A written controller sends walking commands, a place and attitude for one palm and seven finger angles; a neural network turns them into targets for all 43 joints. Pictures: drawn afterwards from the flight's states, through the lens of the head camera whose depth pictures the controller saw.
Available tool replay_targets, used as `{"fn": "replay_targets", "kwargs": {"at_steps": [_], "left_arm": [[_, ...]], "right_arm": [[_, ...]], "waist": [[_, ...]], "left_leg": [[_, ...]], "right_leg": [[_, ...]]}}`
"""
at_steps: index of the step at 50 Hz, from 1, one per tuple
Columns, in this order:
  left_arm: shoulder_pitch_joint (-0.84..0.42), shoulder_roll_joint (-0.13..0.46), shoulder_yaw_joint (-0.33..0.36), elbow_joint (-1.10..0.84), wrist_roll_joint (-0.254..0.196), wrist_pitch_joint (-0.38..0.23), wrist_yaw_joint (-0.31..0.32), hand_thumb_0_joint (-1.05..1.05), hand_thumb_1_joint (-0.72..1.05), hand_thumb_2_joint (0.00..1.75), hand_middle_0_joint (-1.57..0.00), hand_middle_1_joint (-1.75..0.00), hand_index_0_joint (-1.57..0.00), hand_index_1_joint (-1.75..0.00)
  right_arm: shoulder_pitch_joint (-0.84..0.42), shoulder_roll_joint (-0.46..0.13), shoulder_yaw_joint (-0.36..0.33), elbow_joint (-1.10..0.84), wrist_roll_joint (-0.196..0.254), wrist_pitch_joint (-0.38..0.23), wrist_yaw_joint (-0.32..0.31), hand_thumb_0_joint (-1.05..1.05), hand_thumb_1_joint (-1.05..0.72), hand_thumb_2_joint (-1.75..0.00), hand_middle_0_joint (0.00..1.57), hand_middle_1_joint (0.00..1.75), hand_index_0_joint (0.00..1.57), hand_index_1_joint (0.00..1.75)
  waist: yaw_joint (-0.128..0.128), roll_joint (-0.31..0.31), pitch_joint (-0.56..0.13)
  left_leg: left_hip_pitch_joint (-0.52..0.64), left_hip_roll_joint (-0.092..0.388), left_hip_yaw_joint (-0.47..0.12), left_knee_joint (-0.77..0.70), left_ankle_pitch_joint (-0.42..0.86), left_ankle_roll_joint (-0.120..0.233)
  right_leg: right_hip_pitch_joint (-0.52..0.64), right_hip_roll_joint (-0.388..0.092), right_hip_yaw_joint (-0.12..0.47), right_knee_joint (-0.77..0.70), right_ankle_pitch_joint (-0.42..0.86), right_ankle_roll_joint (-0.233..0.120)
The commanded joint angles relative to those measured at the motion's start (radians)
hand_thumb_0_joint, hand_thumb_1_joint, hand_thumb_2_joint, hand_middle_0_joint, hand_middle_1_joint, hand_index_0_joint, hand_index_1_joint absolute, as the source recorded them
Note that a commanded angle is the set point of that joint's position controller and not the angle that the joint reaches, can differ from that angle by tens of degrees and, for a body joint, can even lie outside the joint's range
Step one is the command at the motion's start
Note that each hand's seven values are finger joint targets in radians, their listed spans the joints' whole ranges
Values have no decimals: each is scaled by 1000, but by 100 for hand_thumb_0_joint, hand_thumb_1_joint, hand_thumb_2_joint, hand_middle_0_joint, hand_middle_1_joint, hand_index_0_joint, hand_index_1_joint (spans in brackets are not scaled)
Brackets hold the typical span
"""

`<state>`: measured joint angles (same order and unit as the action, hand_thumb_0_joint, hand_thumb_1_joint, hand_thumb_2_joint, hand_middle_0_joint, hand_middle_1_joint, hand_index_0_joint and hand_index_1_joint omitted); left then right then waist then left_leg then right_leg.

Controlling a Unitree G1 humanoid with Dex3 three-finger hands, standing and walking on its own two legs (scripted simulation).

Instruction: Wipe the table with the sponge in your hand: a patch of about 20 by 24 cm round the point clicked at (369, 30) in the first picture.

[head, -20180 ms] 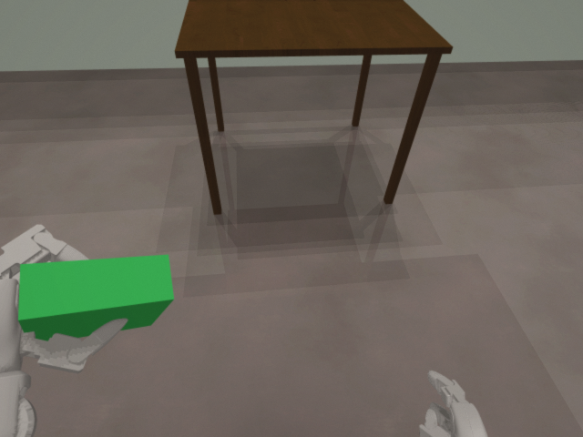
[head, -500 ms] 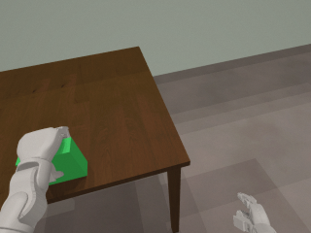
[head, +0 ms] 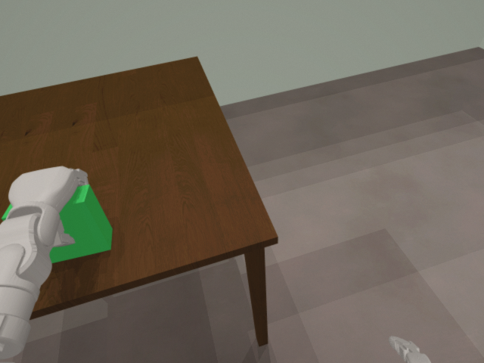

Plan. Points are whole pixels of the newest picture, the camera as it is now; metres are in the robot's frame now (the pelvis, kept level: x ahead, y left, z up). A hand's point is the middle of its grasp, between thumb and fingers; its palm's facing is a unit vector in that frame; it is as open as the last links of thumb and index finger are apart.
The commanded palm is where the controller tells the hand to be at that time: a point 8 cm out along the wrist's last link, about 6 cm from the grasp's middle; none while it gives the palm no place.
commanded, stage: wipe forward along the first lane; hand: left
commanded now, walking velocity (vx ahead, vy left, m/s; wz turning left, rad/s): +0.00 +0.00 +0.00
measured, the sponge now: (69, 233) +0.30 +0.35 +0.06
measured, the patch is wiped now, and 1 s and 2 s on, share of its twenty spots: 0.30 0.50 0.70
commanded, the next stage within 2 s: slide across to the middle lane in 0.92 s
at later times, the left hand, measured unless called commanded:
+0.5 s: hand (64, 186) +0.37 +0.37 +0.10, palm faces -0.16 +0.02 -0.99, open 9.3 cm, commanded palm +0.37 +0.37 +0.13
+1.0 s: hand (62, 170) +0.41 +0.39 +0.10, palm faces -0.12 +0.03 -0.99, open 9.3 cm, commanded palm +0.41 +0.38 +0.12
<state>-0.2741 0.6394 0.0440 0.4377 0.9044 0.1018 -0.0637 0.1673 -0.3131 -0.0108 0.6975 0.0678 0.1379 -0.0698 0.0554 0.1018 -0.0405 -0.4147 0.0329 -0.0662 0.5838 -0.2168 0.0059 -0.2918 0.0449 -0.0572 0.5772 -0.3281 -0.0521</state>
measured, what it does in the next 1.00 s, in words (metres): stands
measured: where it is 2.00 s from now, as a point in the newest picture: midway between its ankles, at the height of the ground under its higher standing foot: outside the picture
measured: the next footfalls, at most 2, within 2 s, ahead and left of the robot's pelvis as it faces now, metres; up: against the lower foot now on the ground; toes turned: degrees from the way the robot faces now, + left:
none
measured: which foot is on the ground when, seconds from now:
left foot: down 0.00-1.00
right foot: down 0.00-1.00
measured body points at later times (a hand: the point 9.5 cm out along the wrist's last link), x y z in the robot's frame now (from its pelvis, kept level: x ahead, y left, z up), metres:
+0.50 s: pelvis +0.00 -0.01 -0.01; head +0.03 -0.03 +0.44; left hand +0.37 +0.36 +0.16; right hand +0.10 -0.28 -0.15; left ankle +0.06 +0.15 -0.73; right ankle -0.02 -0.09 -0.73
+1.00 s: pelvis +0.01 +0.02 -0.01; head +0.05 +0.01 +0.44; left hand +0.41 +0.39 +0.16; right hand +0.09 -0.25 -0.14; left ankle +0.06 +0.15 -0.73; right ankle -0.02 -0.09 -0.73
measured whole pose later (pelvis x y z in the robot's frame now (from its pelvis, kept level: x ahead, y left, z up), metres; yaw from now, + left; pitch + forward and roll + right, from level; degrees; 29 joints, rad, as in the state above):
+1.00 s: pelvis +0.01 +0.02 -0.01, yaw -1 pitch +10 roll -2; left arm -0.70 0.76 0.07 0.98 1.01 -0.05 0.03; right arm 0.26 -0.30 -0.02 0.71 0.08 0.17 -0.03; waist -0.02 0.08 -0.10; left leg -0.62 0.03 -0.07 0.70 -0.26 0.00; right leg -0.47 0.04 -0.05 0.64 -0.35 -0.02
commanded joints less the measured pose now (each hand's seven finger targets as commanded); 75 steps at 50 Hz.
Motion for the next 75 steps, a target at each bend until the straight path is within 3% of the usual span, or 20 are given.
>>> {"fn": "replay_targets", "kwargs": {"at_steps": [1,8,11,14,16,21,24,30,31,33,36,39,44,46,48,55,60,62,66,75], "left_arm": [[-266,286,111,38,41,-29,56,0,10,130,-120,-160,-120,-160],[-378,249,60,142,50,-71,84,0,10,130,-120,-160,-120,-160],[-438,323,103,182,50,-83,89,0,10,130,-120,-160,-120,-160],[-511,333,85,264,61,-96,90,0,10,130,-120,-160,-120,-160],[-535,354,95,271,68,-108,84,0,10,130,-120,-160,-120,-160],[-566,409,119,322,87,-131,78,0,10,130,-120,-160,-120,-160],[-583,380,87,363,94,-136,81,0,10,130,-120,-160,-120,-160],[-584,417,122,394,102,-157,92,0,10,130,-120,-160,-120,-160],[-601,433,132,377,105,-166,89,0,10,130,-120,-160,-120,-160],[-602,365,84,388,107,-166,102,0,10,130,-120,-160,-120,-160],[-593,377,103,394,105,-166,109,0,10,130,-120,-160,-120,-160],[-600,364,93,420,102,-156,123,0,10,130,-120,-160,-120,-160],[-669,360,71,450,122,-145,136,0,10,130,-120,-160,-120,-160],[-683,410,106,451,130,-144,136,0,10,130,-120,-160,-120,-160],[-710,357,50,472,135,-131,139,0,10,130,-120,-160,-120,-160],[-786,269,-16,406,126,-131,136,0,10,130,-120,-160,-120,-160],[-822,206,-33,365,67,-133,156,0,10,130,-120,-160,-120,-160],[-855,172,-62,329,54,-130,164,0,10,130,-120,-160,-120,-160],[-901,106,-111,286,64,-82,176,0,10,130,-120,-160,-120,-160],[-931,-33,-200,314,63,45,198,0,10,130,-120,-160,-120,-160]], "right_arm": [[-85,-129,-37,-137,-4,-43,-12,0,-90,-90,20,30,20,30],[-25,-131,-51,-113,2,-43,-6,0,-90,-90,20,30,20,30],[-19,-134,-48,-110,4,-42,-10,0,-90,-90,20,30,20,30],[18,-141,-47,-87,5,-43,-10,0,-90,-90,20,30,20,30],[21,-139,-46,-92,5,-40,-8,0,-90,-90,20,30,20,30],[48,-144,-47,-91,3,-26,-4,0,-90,-90,20,30,20,30],[62,-145,-47,-90,4,-20,1,0,-90,-90,20,30,20,30],[92,-152,-56,-88,2,-10,7,0,-90,-90,20,30,20,30],[91,-153,-56,-90,2,-7,7,0,-90,-90,20,30,20,30],[99,-148,-61,-86,3,-3,13,0,-90,-90,20,30,20,30],[99,-151,-63,-88,2,2,15,0,-90,-90,20,30,20,30],[111,-154,-67,-80,4,9,18,0,-90,-90,20,30,20,30],[119,-156,-64,-75,6,9,21,0,-90,-90,20,30,20,30],[116,-158,-63,-79,3,10,19,0,-90,-90,20,30,20,30],[125,-152,-60,-77,5,12,21,0,-90,-90,20,30,20,30],[124,-135,-63,-89,2,8,21,0,-90,-90,20,30,20,30],[112,-128,-66,-74,7,-2,18,0,-90,-90,20,30,20,30],[103,-123,-65,-67,8,-8,17,0,-90,-90,20,30,20,30],[77,-118,-64,-59,6,-17,22,0,-90,-90,20,30,20,30],[41,-105,-57,-48,1,-15,39,0,-90,-90,20,30,20,30]], "waist": [[-27,-157,-98],[-53,-153,-138],[-52,-152,-152],[-77,-188,-141],[-65,-133,-175],[-68,-109,-229],[-89,-129,-189],[-86,-134,-236],[-78,-94,-259],[-95,-103,-237],[-86,-102,-255],[-105,-161,-241],[-116,-132,-209],[-103,-100,-239],[-123,-117,-232],[-124,-56,-276],[-130,-85,-268],[-131,-40,-286],[-122,10,-295],[-122,-27,-308]], "left_leg": [[20,-86,68,-23,-32,55],[0,-84,70,11,-47,62],[-28,-81,66,16,-62,64],[-52,-79,66,34,-71,68],[-47,-78,60,30,-50,66],[-63,-78,63,57,-8,67],[-81,-76,63,64,-28,69],[-84,-74,65,76,12,70],[-72,-73,63,70,41,68],[-53,-73,61,75,38,70],[-51,-68,62,68,56,68],[-71,-73,68,76,39,70],[-62,-68,59,58,9,67],[-52,-65,58,53,24,65],[-42,-67,59,56,8,66],[50,-55,34,30,9,59],[94,-48,17,-1,-15,58],[145,-46,1,-19,-3,53],[204,-39,-29,-60,-14,38],[232,-45,-39,-72,3,26]], "right_leg": [[-50,-5,79,-147,108,20],[-92,-8,76,-123,104,26],[-83,-12,96,-128,92,26],[-102,-13,90,-118,93,35],[-92,-12,91,-109,120,23],[-58,-14,105,-91,211,22],[-95,-11,93,-90,193,27],[-74,-7,91,-76,261,24],[-69,-4,86,-67,280,14],[-110,2,73,-66,259,17],[-100,4,73,-69,274,11],[-100,4,73,-71,278,22],[-159,12,52,-70,185,17],[-147,14,58,-71,190,9],[-165,15,49,-70,168,14],[-197,22,32,-78,107,1],[-201,22,23,-95,82,3],[-210,22,17,-89,83,-1],[-227,22,8,-92,81,-12],[-193,19,0,-98,94,-11]]}}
